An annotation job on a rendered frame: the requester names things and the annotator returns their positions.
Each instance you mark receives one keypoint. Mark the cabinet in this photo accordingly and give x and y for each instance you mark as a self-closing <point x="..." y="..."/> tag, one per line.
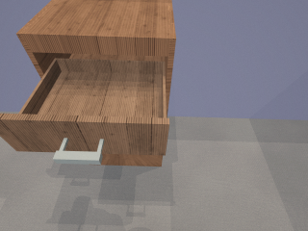
<point x="120" y="30"/>

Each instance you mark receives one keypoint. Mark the handle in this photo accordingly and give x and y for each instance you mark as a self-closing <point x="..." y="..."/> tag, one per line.
<point x="79" y="157"/>

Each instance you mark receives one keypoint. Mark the drawer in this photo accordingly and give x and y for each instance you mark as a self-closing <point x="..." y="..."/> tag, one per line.
<point x="122" y="102"/>

